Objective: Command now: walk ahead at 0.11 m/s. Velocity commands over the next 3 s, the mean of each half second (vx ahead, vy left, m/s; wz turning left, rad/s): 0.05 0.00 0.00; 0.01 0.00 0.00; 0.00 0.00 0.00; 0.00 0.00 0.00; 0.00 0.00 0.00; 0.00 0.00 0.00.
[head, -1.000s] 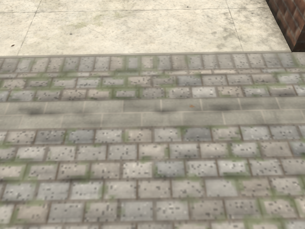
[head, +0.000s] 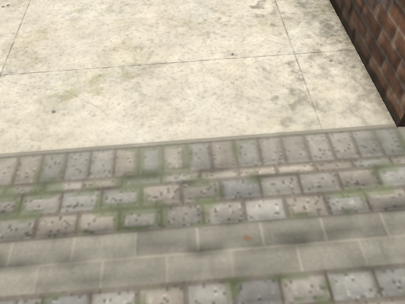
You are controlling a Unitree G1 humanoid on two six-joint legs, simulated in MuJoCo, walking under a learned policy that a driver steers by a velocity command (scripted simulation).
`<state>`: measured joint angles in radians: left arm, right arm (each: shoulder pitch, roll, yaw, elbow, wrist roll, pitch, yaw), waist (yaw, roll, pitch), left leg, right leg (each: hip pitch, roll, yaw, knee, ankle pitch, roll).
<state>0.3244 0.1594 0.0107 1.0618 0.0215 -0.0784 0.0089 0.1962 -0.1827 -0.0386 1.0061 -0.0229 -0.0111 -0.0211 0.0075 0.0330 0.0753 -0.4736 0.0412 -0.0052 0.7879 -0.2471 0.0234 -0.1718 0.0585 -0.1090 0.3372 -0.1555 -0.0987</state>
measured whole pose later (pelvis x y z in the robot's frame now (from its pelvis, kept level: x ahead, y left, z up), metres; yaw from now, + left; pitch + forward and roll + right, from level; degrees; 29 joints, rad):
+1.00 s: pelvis +0.04 +0.03 +0.00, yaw -1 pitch -2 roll +0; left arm 0.35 0.11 -0.02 1.17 0.01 -0.02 0.05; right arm 0.31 -0.11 0.02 1.17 -0.01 -0.01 -0.04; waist 0.00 0.00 0.02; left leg -0.18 -0.02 0.04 0.38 -0.18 0.03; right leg -0.11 0.02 -0.08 0.38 -0.25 -0.04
